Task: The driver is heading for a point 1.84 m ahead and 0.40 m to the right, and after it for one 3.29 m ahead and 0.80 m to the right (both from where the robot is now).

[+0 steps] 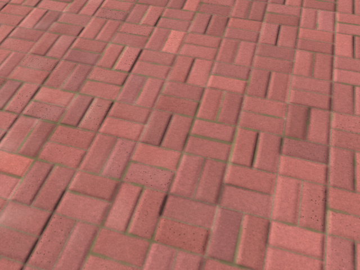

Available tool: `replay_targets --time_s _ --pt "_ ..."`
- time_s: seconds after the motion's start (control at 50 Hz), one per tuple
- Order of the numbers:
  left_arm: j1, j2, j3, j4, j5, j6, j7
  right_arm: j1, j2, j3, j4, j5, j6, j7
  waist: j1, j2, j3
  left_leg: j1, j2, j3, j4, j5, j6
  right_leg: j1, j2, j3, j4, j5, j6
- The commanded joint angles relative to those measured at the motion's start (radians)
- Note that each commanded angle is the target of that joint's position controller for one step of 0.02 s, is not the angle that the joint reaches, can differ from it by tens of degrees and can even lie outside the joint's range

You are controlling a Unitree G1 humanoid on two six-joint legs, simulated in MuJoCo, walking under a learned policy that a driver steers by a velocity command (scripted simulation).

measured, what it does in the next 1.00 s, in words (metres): walks ahead: left foot, then right foot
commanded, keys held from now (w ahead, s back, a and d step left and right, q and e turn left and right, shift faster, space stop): q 0.20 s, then e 0.80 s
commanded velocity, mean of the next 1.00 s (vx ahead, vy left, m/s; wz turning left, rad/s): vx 0.04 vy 0.00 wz -0.09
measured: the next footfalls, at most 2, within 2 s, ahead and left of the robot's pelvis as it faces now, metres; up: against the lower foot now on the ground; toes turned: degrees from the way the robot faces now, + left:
left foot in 0.20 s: +0.15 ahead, +0.15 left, +0.00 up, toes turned +9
right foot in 0.60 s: +0.13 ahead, -0.09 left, +0.00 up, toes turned +0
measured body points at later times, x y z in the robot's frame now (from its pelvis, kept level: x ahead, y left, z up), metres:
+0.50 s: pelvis +0.09 +0.03 -0.01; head +0.11 +0.04 +0.44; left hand +0.16 +0.32 -0.13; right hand +0.31 -0.18 -0.10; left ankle +0.11 +0.14 -0.74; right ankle +0.11 -0.11 -0.72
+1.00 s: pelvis +0.10 +0.03 -0.01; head +0.13 +0.02 +0.44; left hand +0.28 +0.30 -0.11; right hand +0.22 -0.27 -0.10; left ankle +0.12 +0.16 -0.74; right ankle +0.09 -0.09 -0.74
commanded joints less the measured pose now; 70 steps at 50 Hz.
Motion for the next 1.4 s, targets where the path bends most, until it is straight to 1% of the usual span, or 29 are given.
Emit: replay_targets --time_s 0.02,0.14,0.2,0.22,0.24,0.26,0.28,0.32,0.36,0.4,0.48,0.58,0.6,0.62,0.64,0.66,0.7,0.74,0.84,0.94,0.98,1.0,1.02,1.04,1.06,1.08,1.12,1.24,1.4 --pt "-0.077 0.177 0.046 -0.061 -0.011 0.003 0.015 0.032 -0.031 -0.005 -0.067 -0.003 -0.004 0.014 -0.021 -0.149 -0.163 0.079 0.033 0.001 -0.124 0.140 0.003 0.110 -0.275 0.098 -0.113 0.519 -0.185" --pt "-0.060 0.220 0.061 -0.029 -0.042 0.026 0.003 -0.064 -0.057 -0.021 -0.120 -0.003 0.008 0.047 0.002 -0.155 -0.124 0.161 0.006 0.063 -0.354 0.112 0.064 0.166 -0.300 0.039 -0.029 0.431 -0.140" --pt "-0.030 0.193 0.057 -0.009 -0.054 0.030 -0.001 0.047 -0.108 -0.051 -0.099 -0.010 0.005 0.040 -0.058 -0.087 -0.173 0.411 -0.050 0.071 -0.596 0.321 0.143 0.111 -0.221 -0.041 0.237 0.435 -0.044" --pt "-0.004 0.145 0.037 -0.027 -0.013 0.025 -0.005 0.113 -0.216 -0.076 -0.105 -0.021 0.001 0.015 -0.064 0.126 -0.252 0.661 0.155 -0.203 -0.595 0.776 0.230 -0.119 -0.136 -0.083 0.504 0.112 0.035" --pt "0.020 0.102 0.009 -0.056 0.018 0.025 -0.011 0.073 -0.253 -0.067 -0.134 -0.042 -0.007 0.010 -0.034 0.275 -0.342 0.771 0.389 -0.496 -0.585 0.930 0.461 -0.368 -0.008 -0.003 0.762 -0.536 0.095" --pt "-0.035 0.164 0.028 -0.028 -0.005 0.035 -0.015 0.077 -0.136 -0.034 -0.124 -0.038 -0.019 0.016 -0.094 0.095 -0.376 0.702 0.357 -0.405 -0.605 0.850 0.448 -0.361 -0.050 0.131 0.840 -0.514 0.099" --pt "-0.050 0.158 0.027 -0.026 -0.033 0.045 -0.015 0.034 -0.089 -0.012 -0.107 -0.037 -0.032 0.020 -0.066 0.072 -0.308 0.637 0.293 -0.288 -0.606 0.757 0.383 -0.357 -0.076 0.142 0.814 -0.461 0.087" --pt "-0.036 0.133 0.021 0.007 -0.019 0.063 0.002 -0.066 -0.035 0.010 -0.082 -0.026 -0.039 0.018 -0.021 0.052 -0.232 0.506 0.205 -0.168 -0.642 0.581 0.292 -0.287 -0.104 0.143 0.671 -0.348 0.103" --pt "0.023 0.114 0.014 0.039 -0.019 0.078 0.004 -0.121 -0.025 0.017 -0.058 -0.050 -0.044 0.013 0.022 0.096 -0.208 0.370 0.159 -0.070 -0.670 0.577 0.280 -0.125 -0.082 0.115 0.572 -0.260 0.128" --pt "0.012 0.103 0.005 0.042 -0.022 0.081 0.005 -0.123 -0.032 0.013 -0.032 -0.058 -0.049 0.008 0.002 0.102 -0.194 0.369 0.159 -0.045 -0.676 0.505 0.283 -0.076 -0.076 0.108 0.451 -0.217 0.131" --pt "-0.028 0.151 0.017 0.011 -0.030 0.089 0.007 -0.107 -0.099 -0.010 0.005 -0.041 -0.030 -0.011 -0.032 0.103 -0.156 0.406 0.236 -0.110 -0.678 0.361 0.309 -0.111 -0.059 0.081 0.410 -0.224 0.104" --pt "0.039 0.117 0.020 0.022 -0.018 0.092 -0.010 -0.137 -0.084 -0.018 0.037 -0.006 -0.010 -0.030 0.014 0.066 -0.126 0.402 0.216 -0.047 -0.572 0.322 0.229 -0.033 -0.030 0.042 0.177 -0.072 0.023" --pt "0.044 0.161 0.031 0.014 -0.009 0.089 -0.009 -0.105 -0.062 -0.018 0.050 -0.002 -0.010 -0.034 0.004 -0.030 -0.109 0.360 0.152 0.017 -0.462 0.211 0.155 0.001 -0.078 0.148 0.059 0.113 -0.025" --pt "0.039 0.264 0.055 0.001 -0.013 0.084 0.005 -0.099 -0.012 -0.009 0.023 -0.033 -0.013 -0.033 -0.047 -0.289 -0.103 0.200 -0.001 0.152 -0.241 0.019 0.048 0.067 -0.260 0.427 -0.003 0.361 -0.139" --pt "0.071 0.269 0.056 -0.005 0.011 0.073 0.001 -0.230 -0.018 -0.007 -0.013 -0.033 -0.016 -0.040 0.050 -0.358 -0.077 0.039 -0.110 0.076 -0.059 -0.302 0.020 0.081 -0.373 0.619 -0.093 0.410 -0.295" --pt "0.079 0.253 0.050 -0.007 0.027 0.052 -0.001 -0.233 -0.037 -0.018 -0.007 -0.024 -0.017 -0.039 0.047 -0.254 -0.098 0.005 -0.084 -0.013 0.101 -0.329 0.023 0.102 -0.361 0.592 -0.088 0.402 -0.308" --pt "-0.007 0.221 0.050 -0.024 -0.011 0.036 0.007 -0.174 -0.040 -0.028 0.031 -0.018 -0.012 -0.038 -0.004 -0.150 -0.107 -0.029 -0.054 -0.045 0.127 -0.199 0.018 0.142 -0.266 0.456 -0.038 0.399 -0.214" --pt "-0.026 0.187 0.041 -0.032 -0.032 0.046 0.022 -0.169 -0.036 -0.030 0.038 -0.022 -0.017 -0.041 -0.015 -0.147 -0.137 0.006 -0.050 -0.042 0.079 -0.117 -0.003 0.160 -0.226 0.417 -0.021 0.441 -0.185" --pt "0.009 0.215 0.059 -0.038 -0.031 0.073 0.037 -0.184 -0.005 -0.015 0.044 -0.007 -0.034 -0.028 0.013 -0.177 -0.171 0.103 -0.072 -0.035 -0.198 -0.051 -0.025 0.189 -0.193 0.431 -0.003 0.368 -0.182" --pt "-0.043 0.227 0.065 -0.062 -0.034 0.091 0.026 -0.128 -0.045 -0.024 0.067 0.002 -0.048 -0.007 0.005 -0.225 -0.150 0.265 -0.098 -0.031 -0.404 -0.026 -0.010 0.089 -0.176 0.528 0.000 0.291 -0.177" --pt "-0.085 0.216 0.061 -0.075 -0.047 0.099 0.029 -0.059 -0.050 -0.029 0.092 0.000 -0.060 0.003 -0.040 -0.218 -0.152 0.378 -0.099 -0.015 -0.610 0.117 0.014 0.055 -0.136 0.543 0.043 0.236 -0.134" --pt "-0.077 0.194 0.054 -0.080 -0.046 0.101 0.033 -0.029 -0.074 -0.037 0.104 -0.005 -0.063 0.003 -0.043 -0.186 -0.161 0.473 -0.050 -0.039 -0.681 0.205 0.037 -0.005 -0.097 0.527 0.083 0.127 -0.091" --pt "-0.039 0.140 0.039 -0.084 -0.030 0.101 0.032 -0.005 -0.141 -0.051 0.100 -0.024 -0.059 -0.004 -0.020 -0.004 -0.191 0.589 0.150 -0.221 -0.708 0.295 0.110 -0.131 -0.006 0.423 0.275 -0.125 -0.033" --pt "-0.016 0.136 0.042 -0.111 -0.034 0.091 0.030 -0.037 -0.199 -0.059 0.093 -0.056 -0.054 -0.003 0.016 0.234 -0.149 0.563 0.329 -0.464 -0.734 0.460 0.283 -0.322 0.135 0.270 0.460 -0.470 0.026" --pt "0.005 0.221 0.066 -0.092 -0.025 0.084 0.028 -0.075 -0.146 -0.043 0.068 -0.065 -0.061 -0.002 0.010 0.164 -0.140 0.509 0.385 -0.473 -0.742 0.450 0.361 -0.335 0.057 0.280 0.681 -0.477 0.060" --pt "0.015 0.259 0.084 -0.070 -0.036 0.088 0.024 -0.128 -0.090 -0.027 0.056 -0.057 -0.065 -0.007 0.028 0.102 -0.116 0.471 0.319 -0.360 -0.733 0.403 0.326 -0.328 0.040 0.273 0.763 -0.404 0.071" --pt "0.027 0.220 0.083 -0.048 -0.031 0.108 0.028 -0.169 -0.058 -0.015 0.051 -0.025 -0.063 -0.017 0.025 0.087 -0.078 0.473 0.220 -0.212 -0.723 0.325 0.261 -0.365 0.025 0.247 0.821 -0.283 0.107" --pt "-0.123 0.142 0.044 -0.142 -0.038 0.086 -0.007 0.006 -0.118 -0.028 0.094 -0.017 -0.065 -0.038 -0.095 0.111 -0.090 0.631 0.245 -0.169 -0.834 -0.064 0.269 -0.448 -0.048 0.145 0.581 -0.182 0.124" --pt "-0.050 0.113 0.027 -0.139 -0.038 0.062 -0.040 0.004 -0.168 -0.046 0.112 0.019 -0.088 0.019 -0.043 0.088 -0.041 0.445 0.253 -0.005 -0.810 -0.065 0.240 -0.101 -0.036 0.026 0.208 -0.147 0.012"
Velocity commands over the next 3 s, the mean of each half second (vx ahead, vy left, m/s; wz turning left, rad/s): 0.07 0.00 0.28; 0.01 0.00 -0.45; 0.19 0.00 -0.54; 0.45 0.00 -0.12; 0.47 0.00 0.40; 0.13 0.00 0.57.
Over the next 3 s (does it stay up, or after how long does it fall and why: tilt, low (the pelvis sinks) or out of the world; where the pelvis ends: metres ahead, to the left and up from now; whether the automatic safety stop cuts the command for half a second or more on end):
stays up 0.70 -0.32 -0.01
